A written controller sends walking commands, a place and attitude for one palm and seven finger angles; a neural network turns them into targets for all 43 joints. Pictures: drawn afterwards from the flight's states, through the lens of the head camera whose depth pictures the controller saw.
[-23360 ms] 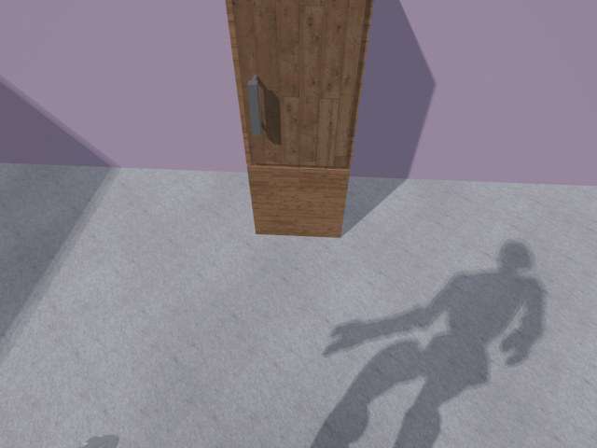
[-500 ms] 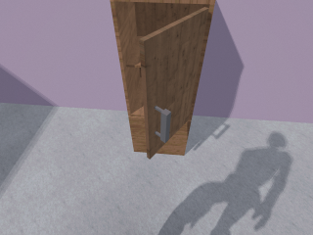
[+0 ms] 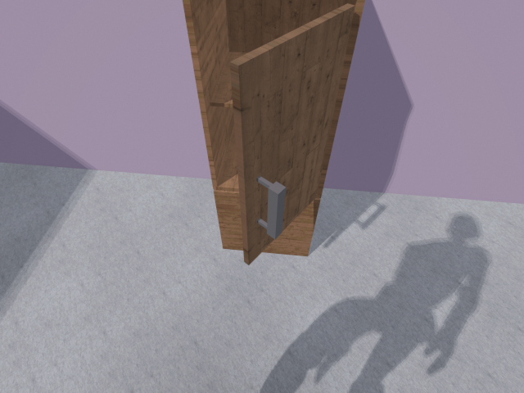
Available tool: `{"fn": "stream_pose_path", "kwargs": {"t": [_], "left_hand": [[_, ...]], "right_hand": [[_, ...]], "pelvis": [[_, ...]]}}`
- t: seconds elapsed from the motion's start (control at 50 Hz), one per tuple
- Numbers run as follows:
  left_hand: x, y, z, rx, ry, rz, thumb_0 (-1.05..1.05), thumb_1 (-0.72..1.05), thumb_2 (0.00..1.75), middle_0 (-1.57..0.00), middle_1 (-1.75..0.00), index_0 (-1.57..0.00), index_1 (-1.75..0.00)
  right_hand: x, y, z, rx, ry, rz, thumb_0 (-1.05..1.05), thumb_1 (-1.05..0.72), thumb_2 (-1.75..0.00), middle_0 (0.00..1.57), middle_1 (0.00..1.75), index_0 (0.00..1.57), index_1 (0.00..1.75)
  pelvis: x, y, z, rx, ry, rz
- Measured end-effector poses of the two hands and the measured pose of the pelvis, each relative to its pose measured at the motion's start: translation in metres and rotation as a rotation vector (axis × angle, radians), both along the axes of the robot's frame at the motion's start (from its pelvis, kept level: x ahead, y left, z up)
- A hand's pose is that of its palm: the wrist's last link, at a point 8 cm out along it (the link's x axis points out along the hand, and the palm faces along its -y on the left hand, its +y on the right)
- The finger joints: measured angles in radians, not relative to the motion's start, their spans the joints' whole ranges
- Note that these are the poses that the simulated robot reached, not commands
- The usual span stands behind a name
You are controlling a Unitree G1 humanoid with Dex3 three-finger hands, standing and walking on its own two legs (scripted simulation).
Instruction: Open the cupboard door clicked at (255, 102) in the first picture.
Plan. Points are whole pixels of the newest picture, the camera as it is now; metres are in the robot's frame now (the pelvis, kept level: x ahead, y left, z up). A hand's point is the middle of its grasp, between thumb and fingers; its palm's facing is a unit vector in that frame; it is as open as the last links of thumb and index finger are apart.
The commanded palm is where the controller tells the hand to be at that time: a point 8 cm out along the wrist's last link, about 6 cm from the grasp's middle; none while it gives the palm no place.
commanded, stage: look to check the result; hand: left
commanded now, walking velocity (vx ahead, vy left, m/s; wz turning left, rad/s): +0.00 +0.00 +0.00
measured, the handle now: (268, 207) +0.52 +0.02 -0.09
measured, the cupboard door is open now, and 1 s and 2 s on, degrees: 55 55 55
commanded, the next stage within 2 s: walk to a spot facing it in 0.26 s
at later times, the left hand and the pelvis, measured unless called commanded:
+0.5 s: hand out of the picture -0.04 +0.16 -0.18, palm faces +0.06 -0.98 -0.17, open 7.4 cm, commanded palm none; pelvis +0.00 +0.00 +0.00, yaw -2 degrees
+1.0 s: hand out of the picture +0.05 +0.17 -0.15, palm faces -0.17 -0.93 -0.32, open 7.4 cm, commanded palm none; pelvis -0.02 -0.03 +0.00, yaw -17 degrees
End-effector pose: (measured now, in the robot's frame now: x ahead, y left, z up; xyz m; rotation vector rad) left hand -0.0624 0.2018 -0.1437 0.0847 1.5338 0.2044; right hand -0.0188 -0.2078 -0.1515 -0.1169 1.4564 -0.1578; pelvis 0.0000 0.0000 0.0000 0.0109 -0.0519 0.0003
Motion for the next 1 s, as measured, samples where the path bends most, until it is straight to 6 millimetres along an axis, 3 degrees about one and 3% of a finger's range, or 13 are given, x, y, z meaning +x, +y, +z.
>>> {"fn": "stream_pose_path", "kwargs": {"t": [0.24, 0.6, 0.68, 0.8, 0.9, 1.0], "left_hand": [[0.014, -0.003, -0.003, -0.016, -0.025, -0.012, 0.01, 0.90, 0.90, -0.20, -0.30, -0.20, -0.30], [0.023, 0.011, -0.004, -0.001, 0.012, -0.058, 0.01, 0.90, 0.90, -0.20, -0.30, -0.20, -0.30], [0.039, 0.022, -0.005, 0.016, 0.000, -0.100, 0.01, 0.90, 0.90, -0.20, -0.30, -0.20, -0.30], [0.078, 0.032, 0.001, 0.070, -0.075, -0.197, 0.01, 0.90, 0.90, -0.20, -0.30, -0.20, -0.30], [0.105, 0.023, 0.015, 0.120, -0.168, -0.259, 0.01, 0.90, 0.90, -0.20, -0.30, -0.20, -0.30], [0.116, 0.010, 0.027, 0.132, -0.179, -0.309, 0.01, 0.90, 0.90, -0.20, -0.30, -0.20, -0.30]], "right_hand": [[0.009, -0.004, 0.002, -0.015, -0.015, 0.002, 0.00, -0.92, -0.90, 0.20, 0.30, 0.20, 0.30], [0.000, -0.008, -0.001, -0.036, -0.012, -0.077, 0.00, -0.91, -0.90, 0.20, 0.30, 0.20, 0.30], [-0.003, -0.015, -0.002, -0.056, -0.037, -0.115, 0.00, -0.91, -0.90, 0.20, 0.30, 0.20, 0.30], [-0.010, -0.032, -0.010, -0.054, -0.091, -0.160, 0.00, -0.91, -0.90, 0.20, 0.30, 0.20, 0.30], [-0.016, -0.053, -0.014, -0.036, -0.103, -0.192, 0.00, -0.91, -0.90, 0.20, 0.30, 0.20, 0.30], [0.001, -0.072, 0.000, -0.054, -0.170, -0.242, 0.00, -0.91, -0.90, 0.20, 0.30, 0.20, 0.30]], "pelvis": [[0.004, 0.000, 0.000, 0.003, -0.001, -0.004], [0.003, 0.002, -0.004, -0.006, 0.016, -0.073], [-0.001, 0.003, -0.007, -0.001, 0.032, -0.111], [-0.017, -0.005, -0.012, 0.029, 0.061, -0.199], [-0.024, -0.020, -0.010, 0.029, 0.058, -0.219], [-0.023, -0.029, 0.001, 0.051, 0.054, -0.293]]}}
